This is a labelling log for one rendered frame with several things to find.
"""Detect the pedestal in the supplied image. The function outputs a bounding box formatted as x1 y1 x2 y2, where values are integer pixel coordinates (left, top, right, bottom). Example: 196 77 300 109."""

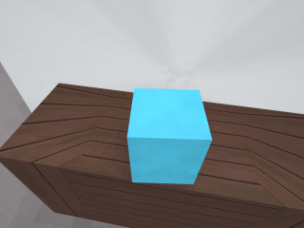
0 83 304 228

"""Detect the carton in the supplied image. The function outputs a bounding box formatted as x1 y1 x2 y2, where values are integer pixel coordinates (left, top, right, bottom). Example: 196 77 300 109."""
127 87 212 184

